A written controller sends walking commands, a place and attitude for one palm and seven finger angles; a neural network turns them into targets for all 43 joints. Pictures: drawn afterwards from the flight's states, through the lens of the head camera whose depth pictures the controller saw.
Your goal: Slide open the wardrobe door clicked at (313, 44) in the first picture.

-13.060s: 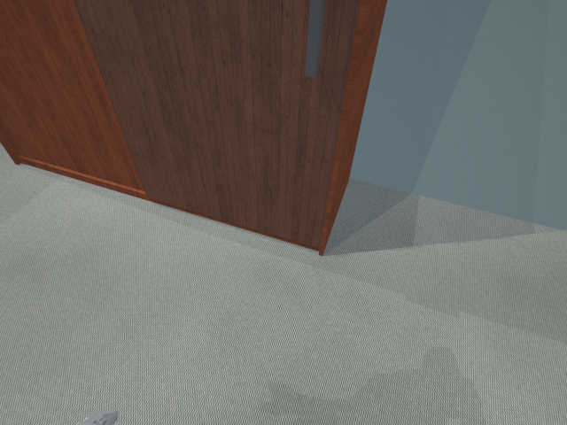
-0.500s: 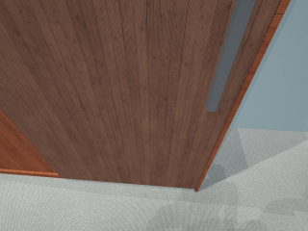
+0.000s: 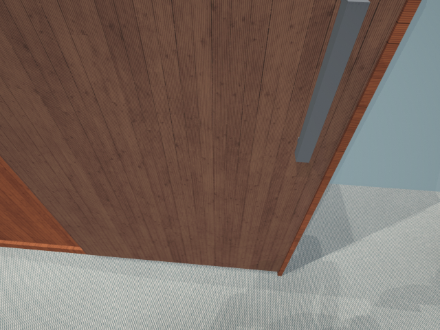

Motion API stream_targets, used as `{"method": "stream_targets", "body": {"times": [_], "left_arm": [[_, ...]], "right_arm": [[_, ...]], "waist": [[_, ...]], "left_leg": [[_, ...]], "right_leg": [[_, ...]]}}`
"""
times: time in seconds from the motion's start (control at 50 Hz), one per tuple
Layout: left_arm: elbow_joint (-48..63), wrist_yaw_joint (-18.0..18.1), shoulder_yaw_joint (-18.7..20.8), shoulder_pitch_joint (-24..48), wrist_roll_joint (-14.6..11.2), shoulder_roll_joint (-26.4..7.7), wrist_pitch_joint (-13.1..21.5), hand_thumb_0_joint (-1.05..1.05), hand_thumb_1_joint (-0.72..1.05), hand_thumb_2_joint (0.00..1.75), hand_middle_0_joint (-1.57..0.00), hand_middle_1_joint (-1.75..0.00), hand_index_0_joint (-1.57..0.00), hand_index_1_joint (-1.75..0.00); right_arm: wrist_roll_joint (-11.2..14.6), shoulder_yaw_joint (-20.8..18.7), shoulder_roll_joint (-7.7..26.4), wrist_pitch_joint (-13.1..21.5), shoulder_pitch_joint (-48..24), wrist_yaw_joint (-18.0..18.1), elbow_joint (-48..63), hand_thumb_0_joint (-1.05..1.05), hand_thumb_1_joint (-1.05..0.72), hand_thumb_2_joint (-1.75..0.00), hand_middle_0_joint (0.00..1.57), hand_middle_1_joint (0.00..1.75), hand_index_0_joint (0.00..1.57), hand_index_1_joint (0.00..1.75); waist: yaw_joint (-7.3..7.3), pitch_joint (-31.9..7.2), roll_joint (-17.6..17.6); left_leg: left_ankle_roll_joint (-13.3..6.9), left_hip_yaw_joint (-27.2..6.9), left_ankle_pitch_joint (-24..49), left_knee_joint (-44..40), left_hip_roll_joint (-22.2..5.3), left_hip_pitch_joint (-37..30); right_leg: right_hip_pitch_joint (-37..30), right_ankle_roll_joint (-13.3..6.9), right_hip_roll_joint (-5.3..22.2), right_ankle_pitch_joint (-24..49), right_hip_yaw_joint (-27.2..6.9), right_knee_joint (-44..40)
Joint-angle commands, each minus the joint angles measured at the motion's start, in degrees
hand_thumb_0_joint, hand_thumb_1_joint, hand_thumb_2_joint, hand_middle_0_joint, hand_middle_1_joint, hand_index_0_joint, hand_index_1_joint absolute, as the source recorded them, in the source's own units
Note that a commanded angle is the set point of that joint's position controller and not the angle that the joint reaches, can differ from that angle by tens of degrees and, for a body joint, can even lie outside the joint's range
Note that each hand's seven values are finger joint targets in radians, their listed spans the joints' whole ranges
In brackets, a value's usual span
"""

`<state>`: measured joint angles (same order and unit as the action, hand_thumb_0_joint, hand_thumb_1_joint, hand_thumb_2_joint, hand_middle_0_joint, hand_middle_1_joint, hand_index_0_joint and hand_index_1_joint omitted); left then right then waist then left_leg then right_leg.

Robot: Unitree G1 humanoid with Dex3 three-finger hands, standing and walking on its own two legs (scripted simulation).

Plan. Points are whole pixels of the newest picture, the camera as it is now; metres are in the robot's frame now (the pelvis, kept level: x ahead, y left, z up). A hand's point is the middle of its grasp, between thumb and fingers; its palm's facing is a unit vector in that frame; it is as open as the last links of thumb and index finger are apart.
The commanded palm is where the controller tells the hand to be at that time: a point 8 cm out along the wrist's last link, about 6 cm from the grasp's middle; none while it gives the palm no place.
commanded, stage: look again from close up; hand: right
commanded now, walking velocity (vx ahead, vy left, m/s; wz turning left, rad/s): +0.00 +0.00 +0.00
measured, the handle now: (320, 90) +0.48 -0.15 +0.21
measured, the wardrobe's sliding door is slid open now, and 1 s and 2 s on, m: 0.00 0.00 0.00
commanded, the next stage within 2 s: raise the hand with hooked fingers in 0.60 s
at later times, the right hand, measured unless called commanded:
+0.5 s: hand out of the picture -0.02 -0.15 -0.18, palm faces +0.06 +0.99 -0.15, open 7.4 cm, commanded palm none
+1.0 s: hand (313, 276) +0.21 -0.14 +0.04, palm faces +0.08 +1.00 -0.01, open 7.9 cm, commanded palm +0.12 -0.21 -0.01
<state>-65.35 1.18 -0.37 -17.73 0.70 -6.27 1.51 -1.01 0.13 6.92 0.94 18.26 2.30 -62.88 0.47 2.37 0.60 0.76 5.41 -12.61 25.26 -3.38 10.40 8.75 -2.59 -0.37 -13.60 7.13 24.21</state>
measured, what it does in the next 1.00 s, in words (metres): stands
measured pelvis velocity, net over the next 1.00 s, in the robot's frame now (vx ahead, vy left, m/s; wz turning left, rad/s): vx -0.01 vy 0.02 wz -0.01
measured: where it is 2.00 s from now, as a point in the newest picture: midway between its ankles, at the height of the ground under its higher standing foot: outside the picture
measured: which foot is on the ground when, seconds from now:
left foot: down 0.00-1.00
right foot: down 0.00-1.00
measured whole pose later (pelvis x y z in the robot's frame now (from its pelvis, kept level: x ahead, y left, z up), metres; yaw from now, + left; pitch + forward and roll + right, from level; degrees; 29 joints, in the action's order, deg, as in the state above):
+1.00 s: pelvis -0.01 +0.02 -0.03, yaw -1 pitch +4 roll -1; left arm -38.7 1.0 3.4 -13.2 -1.2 -15.8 16.6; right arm 11.5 -4.4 8.3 23.2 21.5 -5.5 -2.2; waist -2.2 -5.7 0.0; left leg -1.4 5.6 -21.6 45.3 -3.3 27.3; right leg 25.6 -0.8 1.5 -21.5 5.9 43.7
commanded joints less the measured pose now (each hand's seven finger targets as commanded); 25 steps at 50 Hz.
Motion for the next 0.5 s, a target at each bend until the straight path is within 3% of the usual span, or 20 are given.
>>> {"method": "stream_targets", "body": {"times": [0.0,0.14,0.48], "left_arm": [[1.33,0.58,0.70,-4.12,-0.18,-4.88,0.42,0.00,0.90,0.90,-0.20,-0.30,-0.20,-0.30],[1.13,0.65,0.72,-4.28,-0.17,-4.76,0.37,0.00,0.90,0.90,-0.20,-0.30,-0.20,-0.30],[1.10,0.80,0.71,-4.76,-0.17,-4.50,0.46,0.00,0.90,0.90,-0.20,-0.30,-0.20,-0.30]], "right_arm": [[0.17,-0.65,4.32,0.54,4.86,0.19,1.03,0.00,-0.90,-0.90,0.20,0.30,0.20,0.30],[0.12,-0.69,3.87,0.47,5.26,0.23,0.87,0.00,-0.90,-0.90,0.20,0.30,0.20,0.30],[0.11,-0.82,3.49,0.48,5.85,0.20,0.51,0.00,-0.90,-0.90,0.20,0.30,0.20,0.30]], "waist": [[-0.11,3.45,0.10],[-0.16,4.06,-1.19],[-0.16,3.80,-0.58]], "left_leg": [[-2.14,-4.93,3.70,-4.50,-3.85,0.67],[-2.07,-4.65,2.80,-4.73,-3.73,1.09],[-2.16,-4.89,2.35,-4.75,-3.52,1.32]], "right_leg": [[4.02,0.86,6.65,4.12,-7.35,-6.68],[4.21,0.82,6.66,3.31,-7.59,-7.02],[3.96,0.86,6.85,2.33,-7.68,-7.40]]}}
